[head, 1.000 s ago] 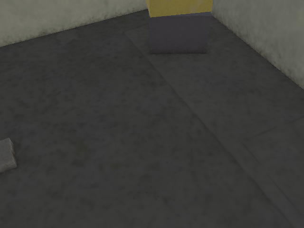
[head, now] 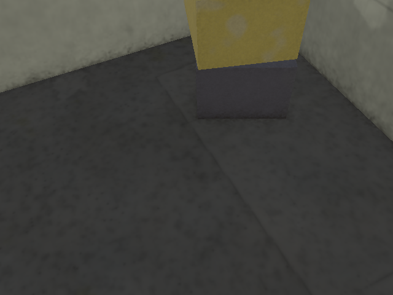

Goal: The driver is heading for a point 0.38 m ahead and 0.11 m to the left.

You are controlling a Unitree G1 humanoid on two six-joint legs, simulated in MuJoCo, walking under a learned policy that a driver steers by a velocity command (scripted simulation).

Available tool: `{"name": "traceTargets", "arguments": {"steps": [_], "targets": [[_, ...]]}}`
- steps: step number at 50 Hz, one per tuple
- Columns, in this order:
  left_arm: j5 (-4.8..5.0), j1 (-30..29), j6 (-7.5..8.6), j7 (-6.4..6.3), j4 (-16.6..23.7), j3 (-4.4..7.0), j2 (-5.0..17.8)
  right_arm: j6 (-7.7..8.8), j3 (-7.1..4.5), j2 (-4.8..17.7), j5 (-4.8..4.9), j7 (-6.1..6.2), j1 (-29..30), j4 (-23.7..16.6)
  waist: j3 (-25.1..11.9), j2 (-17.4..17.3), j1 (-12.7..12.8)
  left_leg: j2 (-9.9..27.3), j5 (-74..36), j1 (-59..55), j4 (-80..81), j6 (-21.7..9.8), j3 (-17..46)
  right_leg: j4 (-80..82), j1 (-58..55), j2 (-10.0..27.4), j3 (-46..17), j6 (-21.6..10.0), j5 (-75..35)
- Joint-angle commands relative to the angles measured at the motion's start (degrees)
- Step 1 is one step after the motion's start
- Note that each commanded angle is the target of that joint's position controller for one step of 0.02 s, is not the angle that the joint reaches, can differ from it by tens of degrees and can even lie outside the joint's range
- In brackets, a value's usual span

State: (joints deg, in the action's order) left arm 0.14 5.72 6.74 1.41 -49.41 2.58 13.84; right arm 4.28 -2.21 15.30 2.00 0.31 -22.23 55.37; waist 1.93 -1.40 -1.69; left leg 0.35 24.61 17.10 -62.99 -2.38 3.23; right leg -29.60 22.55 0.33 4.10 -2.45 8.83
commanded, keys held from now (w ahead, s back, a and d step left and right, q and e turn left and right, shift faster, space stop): w+q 0.18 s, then q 0.16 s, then no key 0.66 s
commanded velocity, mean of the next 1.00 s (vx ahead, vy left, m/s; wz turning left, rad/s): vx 0.20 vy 0.00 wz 0.26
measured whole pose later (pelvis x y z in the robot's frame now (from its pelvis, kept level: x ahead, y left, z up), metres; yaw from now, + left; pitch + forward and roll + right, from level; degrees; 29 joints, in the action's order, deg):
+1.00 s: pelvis +0.31 +0.03 +0.00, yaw +16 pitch +0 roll +0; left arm -0.6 12.3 1.7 -1.6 -57.1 2.8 13.1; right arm 0.1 -2.4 12.3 -0.8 0.8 -8.8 49.0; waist 0.7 -0.9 0.2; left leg -3.2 11.2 16.9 -27.9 -2.6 0.0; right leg -29.6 13.2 2.4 -0.8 2.2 16.5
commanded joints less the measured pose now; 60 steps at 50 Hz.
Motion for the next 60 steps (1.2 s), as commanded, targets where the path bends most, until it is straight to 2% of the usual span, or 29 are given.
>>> {"name": "traceTargets", "arguments": {"steps": [1,3,6,9,13,16,18,19,20,21,22,23,24,25,26,27,29,30,33,37,40,41,42,43,44,45,46,50,60], "targets": [[-0.33,6.2,0.51,-0.25,0.0,1.3,5.2,0.93,-2.2,6.3,0.24,0.71,2.5,-4.7,-4.1,6.6,3.3,7.0,-7.1,20.1,-4.9,-0.8,3.5,18.2,-19.3,16.1,-17.3,-7.2,0.0],[-0.95,5.1,0.85,-0.13,-0.8,1.43,4.8,-0.82,-2.04,2.9,0.09,0.48,0.1,-4.0,-2.4,7.3,1.4,7.8,-10.0,16.0,-3.7,-0.4,3.0,21.0,-13.7,14.3,-11.3,-7.2,-4.1],[-1.26,5.9,1.19,-0.76,-2.0,2.08,6.5,-2.11,-2.47,2.5,-0.25,0.63,2.7,-5.8,0.2,5.3,0.7,7.9,-15.8,20.3,-0.1,0.5,3.8,22.9,-12.8,14.1,-5.1,-8.1,-10.2],[-1.27,6.8,0.78,-1.77,-2.5,2.34,7.4,-1.7,-2.6,2.2,-0.62,0.03,7.4,-7.9,1.5,4.6,1.5,7.3,-24.1,22.7,9.8,1.0,3.1,23.6,-14.8,13.3,-0.2,-7.4,-12.6],[-0.7,7.8,-0.74,-3.43,-2.4,2.65,9.4,-1.22,-1.74,0.3,-1.81,-1.76,16.1,-11.9,3.1,3.5,3.8,5.0,-29.9,18.5,22.8,1.2,-4.6,19.5,-15.9,12.6,6.7,-6.1,-28.4],[0.5,8.9,-2.59,-4.09,-2.7,3.22,11.0,-1.71,-2.25,1.5,-1.65,-3.0,16.7,-14.3,1.0,4.9,3.2,3.3,-25.1,17.5,26.2,-0.2,-6.2,13.4,-22.6,14.8,7.4,-5.2,-35.9],[1.35,7.4,-3.59,-4.52,-2.0,3.79,12.1,-1.9,-3.25,3.8,-1.88,-3.52,13.2,-14.7,-1.9,6.3,0.7,0.4,-19.2,12.1,27.3,-2.2,-7.8,5.7,-24.5,15.3,7.3,-4.0,-45.6],[1.47,6.7,-4.01,-4.53,-1.7,3.88,12.3,-1.75,-4.2,5.7,-1.82,-3.58,8.5,-13.9,-4.6,5.8,-1.9,-1.3,-19.3,6.3,30.0,-3.5,-8.1,-1.3,-24.5,14.4,7.1,-3.0,-46.3],[1.42,6.3,-4.18,-4.25,-1.4,3.58,11.5,-1.44,-5.46,8.3,-1.85,-2.97,2.7,-12.5,-7.8,3.3,-5.3,-2.9,-27.6,-3.0,36.6,-5.2,-7.5,-12.0,-21.8,11.2,8.1,-0.6,-40.1],[-0.74,9.1,-3.72,-3.62,-0.2,2.27,8.0,-1.59,-6.56,13.6,-2.52,-1.41,-0.1,-12.5,-13.6,-7.0,-4.6,7.6,-54.6,-18.5,33.9,-8.8,5.5,-29.3,-8.6,7.0,8.3,2.7,-12.5],[-2.67,15.8,-3.0,-2.36,-0.1,0.64,3.0,-1.65,-5.74,15.7,-3.8,-0.75,3.2,-14.6,-21.3,-14.4,2.0,20.9,-83.1,-31.6,30.0,-19.6,26.1,-47.1,6.4,-2.4,0.1,5.8,34.2],[-0.3,16.4,-2.56,-1.58,-1.1,1.13,6.9,-1.75,-4.71,12.6,-3.51,-1.46,3.1,-15.9,-30.6,-7.1,-0.7,23.4,-72.5,-32.0,34.8,-24.1,29.1,-51.6,6.9,-1.1,-10.0,5.7,33.4],[2.05,10.5,-2.86,-1.48,0.1,1.81,9.0,-1.85,-4.27,9.9,-2.78,-1.73,6.8,-16.1,-22.1,-3.3,-1.1,20.2,-55.6,-25.1,38.5,-21.5,23.3,-50.4,11.9,0.8,-8.4,5.2,28.4],[1.68,7.0,-3.57,-2.24,0.3,1.86,8.7,-1.97,-3.51,7.3,-1.63,-1.53,10.8,-15.9,-14.2,1.3,0.0,16.6,-43.8,-16.8,40.8,-17.1,17.5,-45.6,13.4,3.6,-7.3,5.0,23.7],[0.93,5.8,-4.72,-3.16,-0.3,2.13,8.5,-2.14,-2.7,5.2,-1.56,-1.24,13.5,-15.9,-10.1,1.5,1.2,14.1,-38.0,-8.8,43.1,-14.6,13.9,-41.1,10.6,5.1,-7.4,5.2,20.8],[0.45,6.8,-5.81,-3.69,-0.5,2.37,8.5,-2.27,-2.7,5.6,-2.24,-1.12,14.7,-15.8,-8.3,-0.9,2.6,12.2,-35.8,-2.4,44.8,-13.5,11.1,-38.6,5.9,5.1,-7.0,5.4,18.2],[-0.07,9.1,-6.48,-4.23,-1.2,2.35,7.2,-1.9,-2.91,6.3,-3.54,-0.92,14.8,-15.3,-8.6,-2.8,3.8,10.7,-37.4,1.3,46.2,-13.3,8.2,-33.8,1.4,4.4,-6.3,5.7,15.2],[-0.13,9.3,-6.45,-4.49,-1.4,2.25,6.6,-1.64,-2.91,6.3,-3.66,-0.72,14.6,-14.9,-9.2,-2.9,3.8,10.6,-38.6,0.7,46.2,-13.3,7.5,-30.7,0.9,4.4,-6.4,5.9,14.5],[-0.16,6.9,-6.7,-4.92,-1.2,1.95,5.9,-1.86,-2.8,6.2,-3.35,0.1,14.9,-14.0,-10.4,-3.7,3.0,10.5,-31.2,-1.2,46.9,-12.5,7.3,-22.0,0.0,4.9,-7.1,6.2,11.6],[0.22,3.9,-7.01,-4.74,-1.2,2.0,6.4,-2.76,-2.33,5.6,-3.4,0.56,15.6,-13.0,-7.4,-5.4,1.7,9.7,-11.4,0.5,49.7,-11.0,8.7,-13.0,-3.1,4.2,-6.3,6.1,9.5],[-0.15,5.7,-6.34,-4.04,-2.5,1.74,5.4,-3.24,-1.56,4.2,-2.72,0.62,16.0,-11.9,-5.7,-4.3,3.1,8.5,-5.5,0.9,47.7,-8.5,8.9,-0.7,-8.9,2.8,-4.5,4.6,4.6],[-0.76,6.5,-6.11,-3.69,-3.1,1.61,5.4,-3.29,-1.26,3.4,-2.37,0.59,14.5,-11.0,-5.2,-3.2,3.5,7.2,-3.8,1.7,46.9,-6.3,8.4,4.9,-12.1,2.9,-4.7,3.6,0.1],[-1.51,7.2,-5.85,-3.53,-3.1,1.73,7.2,-3.05,-0.92,2.6,-2.67,0.5,12.7,-10.4,-5.2,-1.1,3.0,5.6,-3.5,3.0,44.8,-3.7,7.5,6.3,-14.9,6.5,-8.3,2.1,-3.8],[-1.24,6.6,-5.84,-3.59,-3.1,2.38,10.8,-2.7,-1.22,2.9,-3.12,0.24,10.6,-10.4,-4.7,5.1,0.0,1.7,-3.4,4.1,41.8,-1.9,4.0,4.9,-14.5,9.5,-10.3,0.4,-6.3],[-0.56,5.6,-5.77,-3.25,-4.3,2.42,9.4,-2.66,-1.25,2.1,-3.03,0.31,12.0,-10.6,-3.8,10.1,-0.4,-1.1,-7.4,-0.7,40.3,-0.4,-0.4,6.9,-6.9,8.5,-10.7,-0.8,5.9],[-0.73,4.5,-5.32,-2.99,-4.0,1.71,6.6,-2.79,-1.39,3.0,-3.05,0.41,14.4,-10.6,-2.8,9.0,0.5,-0.7,-10.5,-4.8,38.6,-0.2,-0.3,9.0,-2.8,7.3,-10.4,0.1,10.9],[-1.07,3.8,-4.87,-2.97,-4.2,1.42,6.0,-3.13,-1.55,3.0,-2.77,0.64,15.1,-10.6,-2.7,8.5,0.5,-0.1,-12.7,-6.5,37.9,-0.8,0.0,9.5,-1.6,6.7,-9.6,1.3,11.1],[-0.46,5.9,-3.88,-3.22,-5.8,1.33,6.2,-3.76,-1.78,2.9,-2.66,0.71,14.2,-8.8,-3.0,4.5,1.6,1.1,-18.9,-5.9,37.9,-2.2,1.3,6.5,-6.0,4.7,-7.4,2.6,3.2],[-0.27,7.0,-5.04,-3.71,-8.4,0.97,5.2,-3.84,-1.96,2.5,-2.14,1.07,13.9,-4.1,-3.1,1.2,2.4,1.2,-25.0,-7.3,37.1,-1.5,1.0,5.2,-9.3,3.3,-6.1,2.1,-1.9]]}}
